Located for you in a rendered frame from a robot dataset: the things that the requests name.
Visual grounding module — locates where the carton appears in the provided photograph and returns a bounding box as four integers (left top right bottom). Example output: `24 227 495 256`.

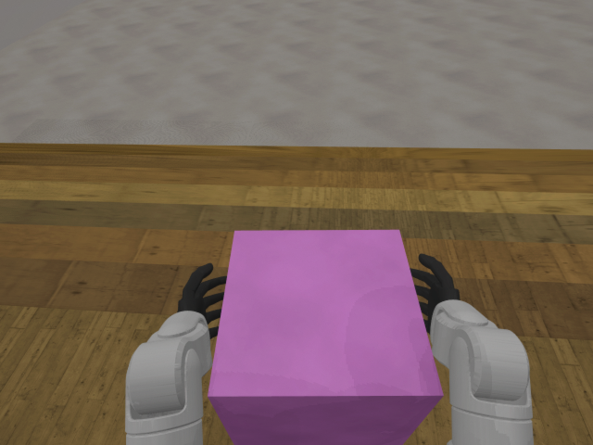
208 230 444 445

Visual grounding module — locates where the right robot forearm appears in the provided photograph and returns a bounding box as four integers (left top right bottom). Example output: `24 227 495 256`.
430 299 534 445

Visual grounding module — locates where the left robot forearm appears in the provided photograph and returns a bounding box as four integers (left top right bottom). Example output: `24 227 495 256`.
125 311 212 445

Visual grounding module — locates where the robot left hand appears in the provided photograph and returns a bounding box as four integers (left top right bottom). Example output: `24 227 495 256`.
177 263 227 339

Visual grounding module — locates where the robot right hand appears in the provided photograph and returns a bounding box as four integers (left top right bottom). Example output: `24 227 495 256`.
410 254 460 335

